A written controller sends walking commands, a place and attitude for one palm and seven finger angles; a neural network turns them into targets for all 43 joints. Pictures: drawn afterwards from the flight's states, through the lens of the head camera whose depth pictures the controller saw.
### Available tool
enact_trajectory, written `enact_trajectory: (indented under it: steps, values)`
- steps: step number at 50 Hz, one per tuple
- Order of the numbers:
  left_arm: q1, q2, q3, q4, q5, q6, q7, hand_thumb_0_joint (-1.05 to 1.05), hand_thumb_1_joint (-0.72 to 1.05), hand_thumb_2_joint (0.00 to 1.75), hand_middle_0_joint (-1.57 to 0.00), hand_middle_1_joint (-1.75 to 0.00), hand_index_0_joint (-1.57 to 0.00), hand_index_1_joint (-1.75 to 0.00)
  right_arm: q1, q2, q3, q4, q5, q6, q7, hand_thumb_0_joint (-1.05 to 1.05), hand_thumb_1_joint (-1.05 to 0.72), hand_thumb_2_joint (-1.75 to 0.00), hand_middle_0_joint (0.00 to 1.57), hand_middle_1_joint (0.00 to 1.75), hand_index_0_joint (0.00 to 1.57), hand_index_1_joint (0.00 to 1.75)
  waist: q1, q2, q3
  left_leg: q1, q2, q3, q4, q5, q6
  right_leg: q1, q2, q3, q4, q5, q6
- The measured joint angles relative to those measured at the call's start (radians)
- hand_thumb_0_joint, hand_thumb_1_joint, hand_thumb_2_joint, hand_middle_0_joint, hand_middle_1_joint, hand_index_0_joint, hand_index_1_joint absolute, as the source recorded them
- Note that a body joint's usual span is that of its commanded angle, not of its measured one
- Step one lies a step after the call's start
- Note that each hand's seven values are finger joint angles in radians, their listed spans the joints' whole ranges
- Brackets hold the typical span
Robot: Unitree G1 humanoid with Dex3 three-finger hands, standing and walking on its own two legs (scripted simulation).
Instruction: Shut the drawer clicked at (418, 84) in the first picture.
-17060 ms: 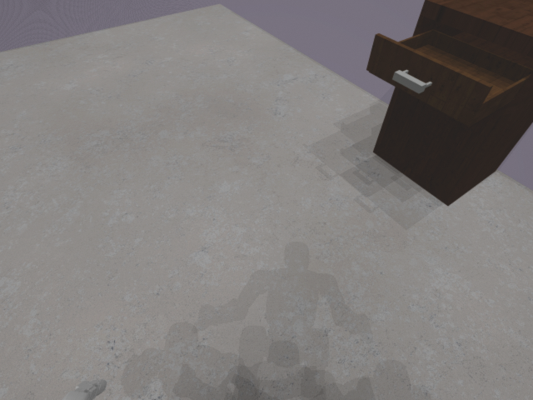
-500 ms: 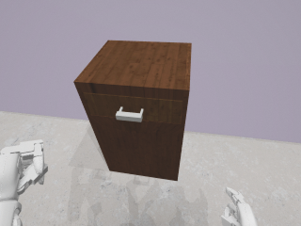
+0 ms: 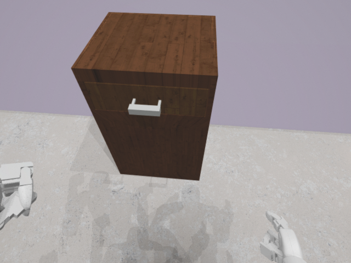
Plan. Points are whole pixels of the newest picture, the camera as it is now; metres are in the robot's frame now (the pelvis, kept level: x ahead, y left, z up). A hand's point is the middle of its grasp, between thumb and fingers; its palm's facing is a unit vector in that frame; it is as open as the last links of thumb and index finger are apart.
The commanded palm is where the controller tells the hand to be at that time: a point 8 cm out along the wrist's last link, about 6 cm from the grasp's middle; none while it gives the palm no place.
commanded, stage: step back with the hand held close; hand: left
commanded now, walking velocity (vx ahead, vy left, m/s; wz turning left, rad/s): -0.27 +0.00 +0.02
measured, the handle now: (145, 105) +0.65 +0.16 -0.10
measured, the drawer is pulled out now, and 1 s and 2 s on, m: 0.00 0.00 0.00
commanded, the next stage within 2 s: stop stepping back and stand still in 0.72 s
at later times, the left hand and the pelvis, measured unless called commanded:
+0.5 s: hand out of the picture +0.11 +0.25 +0.16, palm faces +0.40 -0.79 -0.46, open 3.2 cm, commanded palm +0.04 +0.29 +0.18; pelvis -0.08 +0.00 -0.01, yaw +3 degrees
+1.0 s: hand out of the picture +0.03 +0.21 +0.17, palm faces +0.24 -0.81 -0.54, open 3.2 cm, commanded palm -0.04 +0.26 +0.18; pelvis -0.17 -0.02 -0.01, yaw -2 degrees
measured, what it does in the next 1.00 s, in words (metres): walks backwards: right foot, then left foot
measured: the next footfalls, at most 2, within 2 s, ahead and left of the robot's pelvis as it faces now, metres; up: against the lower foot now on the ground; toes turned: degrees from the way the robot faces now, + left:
right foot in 0.64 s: -0.14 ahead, -0.11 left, +0.00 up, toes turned -1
left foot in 0.74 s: +0.02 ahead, +0.08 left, +0.00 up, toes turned +2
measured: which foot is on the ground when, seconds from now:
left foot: down 0.00-0.64, up 0.66-0.72, down 0.74-0.96, up 0.98-1.00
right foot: down 0.00-0.44, up 0.46-0.62, down 0.64-1.00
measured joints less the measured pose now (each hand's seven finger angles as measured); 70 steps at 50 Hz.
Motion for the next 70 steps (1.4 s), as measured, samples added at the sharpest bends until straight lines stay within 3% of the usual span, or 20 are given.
enact_trajectory:
  steps: [7, 12, 18, 20, 23, 27, 29, 32, 36, 39, 43, 47, 48, 51, 54, 58, 59, 61, 65, 70]
  values:
    - [-0.004, -0.003, 0.014, -0.013, 0.018, -0.039, 0.013, 0.01, 0.89, 0.90, -1.40, -1.59, -1.41, -1.60, 0.005, 0.010, 0.010, -0.009, 0.002, -0.037, 0.001, 0.01, -0.90, -0.90, 0.20, 0.30, 0.20, 0.30, -0.006, 0.001, 0.012, -0.056, 0.000, -0.020, 0.034, 0.023, 0.010, -0.050, 0.003, -0.016, 0.041, 0.012, 0.002]
    - [-0.015, 0.003, 0.031, -0.026, 0.032, -0.057, 0.015, 0.01, 0.89, 0.90, -1.40, -1.59, -1.41, -1.60, 0.013, 0.012, 0.006, -0.007, 0.002, -0.069, 0.000, 0.01, -0.90, -0.90, 0.20, 0.30, 0.21, 0.30, -0.012, 0.006, 0.022, -0.103, -0.010, -0.054, 0.075, 0.023, 0.013, -0.090, 0.034, 0.013, 0.104, -0.005, -0.008]
    - [0.007, -0.026, 0.026, -0.048, 0.023, -0.068, 0.028, 0.01, 0.89, 0.90, -1.40, -1.59, -1.41, -1.60, 0.006, 0.004, -0.005, 0.043, -0.007, -0.080, 0.009, 0.01, -0.90, -0.90, 0.20, 0.30, 0.21, 0.30, 0.021, 0.008, 0.010, -0.149, -0.017, -0.075, 0.180, -0.136, -0.015, -0.116, 0.045, 0.024, 0.108, 0.017, -0.020]
    - [-0.001, -0.043, 0.008, -0.049, 0.025, -0.065, 0.036, 0.01, 0.88, 0.90, -1.41, -1.59, -1.41, -1.60, 0.006, -0.001, -0.009, 0.062, -0.011, -0.075, 0.009, 0.01, -0.90, -0.90, 0.20, 0.30, 0.21, 0.30, 0.025, 0.004, -0.005, -0.117, -0.027, -0.078, 0.171, -0.129, -0.015, -0.124, 0.048, 0.036, 0.111, 0.024, -0.015]
    - [-0.055, -0.041, -0.003, -0.030, 0.033, -0.063, 0.039, 0.01, 0.88, 0.90, -1.41, -1.59, -1.41, -1.60, -0.001, -0.001, -0.010, 0.070, -0.012, -0.076, -0.004, 0.01, -0.90, -0.90, 0.20, 0.30, 0.21, 0.30, 0.013, -0.004, 0.002, -0.109, -0.027, -0.077, 0.123, 0.020, 0.010, -0.138, 0.053, 0.042, 0.132, 0.006, -0.005]
    - [-0.096, -0.006, 0.028, 0.002, 0.057, -0.064, 0.028, 0.01, 0.88, 0.90, -1.41, -1.59, -1.41, -1.60, 0.003, 0.023, -0.012, 0.057, -0.018, -0.090, 0.000, 0.01, -0.90, -0.90, 0.20, 0.30, 0.20, 0.30, -0.025, 0.005, -0.008, -0.136, -0.007, -0.097, 0.092, 0.038, 0.028, -0.157, 0.118, 0.049, 0.343, -0.115, -0.016]
    - [-0.074, 0.014, 0.049, -0.017, 0.047, -0.065, 0.027, 0.01, 0.88, 0.90, -1.41, -1.59, -1.41, -1.60, 0.016, 0.036, -0.009, 0.045, -0.020, -0.097, 0.013, 0.01, -0.90, -0.90, 0.20, 0.30, 0.20, 0.30, -0.033, 0.000, -0.032, -0.162, 0.007, -0.091, 0.067, 0.065, 0.022, -0.109, 0.129, 0.029, 0.321, -0.171, -0.030]
    - [-0.006, 0.036, 0.083, -0.073, 0.020, -0.083, 0.028, 0.01, 0.89, 0.90, -1.40, -1.59, -1.41, -1.60, 0.014, 0.047, 0.000, 0.033, -0.023, -0.105, 0.033, 0.01, -0.90, -0.90, 0.20, 0.30, 0.21, 0.30, -0.008, -0.044, -0.066, -0.220, 0.003, -0.045, 0.065, 0.086, -0.007, -0.008, 0.093, 0.041, 0.100, -0.158, -0.063]
    - [-0.011, -0.003, 0.018, -0.072, 0.026, -0.100, 0.020, 0.01, 0.89, 0.90, -1.41, -1.59, -1.41, -1.60, -0.009, 0.032, -0.004, 0.095, -0.018, -0.088, 0.030, 0.01, -0.90, -0.90, 0.20, 0.30, 0.21, 0.30, 0.017, -0.024, -0.047, -0.196, -0.004, -0.054, 0.156, -0.021, -0.031, -0.008, 0.105, 0.069, 0.081, -0.122, -0.057]
    - [-0.044, 0.011, 0.008, -0.065, 0.027, -0.090, 0.013, 0.01, 0.88, 0.90, -1.41, -1.59, -1.41, -1.60, -0.007, 0.034, 0.002, 0.100, -0.009, -0.075, 0.012, 0.01, -0.90, -0.90, 0.20, 0.30, 0.21, 0.30, 0.008, -0.047, -0.034, -0.115, -0.025, -0.040, 0.049, 0.039, 0.011, -0.025, 0.087, 0.070, 0.114, -0.105, -0.033]
    - [-0.069, 0.046, 0.025, -0.039, 0.005, -0.062, 0.005, 0.01, 0.88, 0.90, -1.41, -1.59, -1.41, -1.60, -0.031, 0.041, 0.004, 0.067, -0.021, -0.099, 0.030, 0.01, -0.90, -0.90, 0.20, 0.30, 0.20, 0.30, -0.005, -0.047, -0.005, -0.088, -0.009, -0.020, -0.034, 0.100, 0.018, -0.129, 0.106, 0.063, 0.327, -0.255, -0.028]
    - [0.010, 0.058, 0.038, -0.072, -0.007, -0.025, 0.016, 0.01, 0.89, 0.90, -1.40, -1.59, -1.41, -1.60, -0.013, 0.047, 0.010, 0.011, -0.017, -0.106, 0.042, 0.01, -0.90, -0.90, 0.20, 0.30, 0.21, 0.30, -0.031, -0.034, -0.014, -0.098, 0.008, -0.015, -0.046, 0.112, 0.008, -0.100, 0.092, -0.002, 0.244, -0.255, -0.045]
    - [0.031, 0.067, 0.045, -0.086, -0.005, -0.015, 0.019, 0.01, 0.89, 0.90, -1.40, -1.59, -1.41, -1.60, -0.004, 0.048, 0.012, -0.005, -0.015, -0.101, 0.039, 0.01, -0.90, -0.90, 0.20, 0.30, 0.21, 0.30, -0.036, -0.044, -0.022, -0.120, -0.001, -0.013, -0.020, 0.069, 0.002, -0.073, 0.079, -0.007, 0.175, -0.259, -0.052]
    - [0.059, 0.056, 0.039, -0.109, 0.003, 0.000, 0.024, 0.01, 0.89, 0.90, -1.40, -1.59, -1.41, -1.60, 0.007, 0.033, 0.006, 0.008, -0.016, -0.083, 0.030, 0.01, -0.90, -0.90, 0.20, 0.30, 0.21, 0.30, -0.022, -0.051, -0.025, -0.204, -0.025, -0.046, 0.222, -0.126, -0.032, -0.083, 0.066, -0.007, 0.124, -0.056, -0.086]
    - [0.051, 0.008, 0.012, -0.079, 0.011, 0.006, 0.037, 0.01, 0.88, 0.90, -1.41, -1.59, -1.41, -1.60, 0.051, 0.020, 0.000, 0.068, -0.010, -0.065, 0.016, 0.01, -0.90, -0.90, 0.20, 0.30, 0.21, 0.30, -0.003, -0.068, -0.070, -0.181, -0.043, -0.054, 0.380, -0.193, -0.038, -0.078, 0.044, 0.002, 0.109, -0.039, -0.083]
    - [0.006, -0.057, -0.014, -0.006, 0.033, 0.005, 0.063, 0.01, 0.88, 0.90, -1.41, -1.59, -1.41, -1.60, 0.122, -0.014, -0.003, 0.106, -0.005, -0.098, -0.008, 0.01, -0.90, -0.90, 0.20, 0.30, 0.20, 0.30, -0.011, -0.045, -0.119, 0.025, -0.007, -0.073, 0.125, -0.201, 0.001, -0.072, 0.041, -0.022, 0.102, -0.036, -0.061]
    - [-0.017, -0.065, -0.019, 0.009, 0.037, 0.004, 0.064, 0.01, 0.88, 0.90, -1.41, -1.59, -1.41, -1.60, 0.126, -0.020, -0.009, 0.115, -0.005, -0.110, -0.013, 0.01, -0.90, -0.90, 0.20, 0.30, 0.20, 0.30, -0.019, -0.040, -0.112, 0.039, -0.006, -0.083, 0.088, -0.152, -0.006, -0.074, 0.037, -0.035, 0.115, -0.042, -0.057]
    - [-0.046, -0.067, -0.019, 0.028, 0.043, 0.005, 0.061, 0.01, 0.88, 0.90, -1.41, -1.59, -1.41, -1.60, 0.118, -0.016, -0.007, 0.130, -0.003, -0.121, -0.012, 0.01, -0.90, -0.90, 0.20, 0.30, 0.20, 0.30, -0.013, -0.060, -0.082, 0.053, -0.021, -0.073, 0.086, -0.114, -0.026, -0.066, 0.020, -0.026, 0.127, -0.041, -0.049]
    - [-0.030, -0.037, -0.001, 0.012, 0.056, -0.001, 0.053, 0.01, 0.89, 0.90, -1.41, -1.59, -1.41, -1.60, 0.112, 0.014, 0.011, 0.109, -0.005, -0.148, -0.001, 0.01, -0.90, -0.90, 0.20, 0.30, 0.20, 0.30, -0.026, -0.074, -0.066, 0.065, -0.031, -0.061, 0.064, -0.097, -0.031, -0.072, 0.020, 0.003, 0.141, -0.061, -0.039]
    - [-0.011, -0.017, 0.006, 0.001, 0.051, -0.022, 0.048, 0.01, 0.89, 0.90, -1.41, -1.59, -1.41, -1.60, 0.100, 0.050, 0.032, 0.098, -0.010, -0.152, 0.018, 0.01, -0.90, -0.90, 0.20, 0.30, 0.20, 0.30, -0.028, -0.046, -0.064, 0.048, -0.010, -0.075, 0.088, -0.121, -0.033, -0.060, 0.045, -0.007, 0.100, -0.013, -0.062]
